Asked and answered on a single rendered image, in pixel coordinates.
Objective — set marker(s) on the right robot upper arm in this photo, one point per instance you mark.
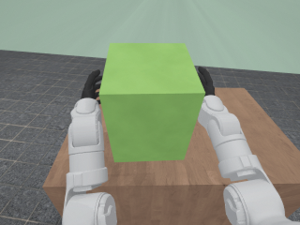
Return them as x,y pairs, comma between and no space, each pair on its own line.
254,202

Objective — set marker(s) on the robot left hand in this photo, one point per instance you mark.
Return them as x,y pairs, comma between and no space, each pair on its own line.
91,87

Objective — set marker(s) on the robot left forearm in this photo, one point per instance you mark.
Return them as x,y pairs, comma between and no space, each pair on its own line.
85,146

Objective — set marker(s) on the robot right hand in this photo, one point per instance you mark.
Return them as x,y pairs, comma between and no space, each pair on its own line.
206,81

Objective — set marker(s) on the pedestal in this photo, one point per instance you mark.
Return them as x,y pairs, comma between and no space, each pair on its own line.
189,191

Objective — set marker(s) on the carton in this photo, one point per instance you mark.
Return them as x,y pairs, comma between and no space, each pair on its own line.
151,96

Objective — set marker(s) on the left robot upper arm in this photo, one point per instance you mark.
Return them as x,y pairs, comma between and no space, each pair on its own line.
90,209

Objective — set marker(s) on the robot right forearm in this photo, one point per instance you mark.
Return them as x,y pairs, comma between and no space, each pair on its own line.
233,153

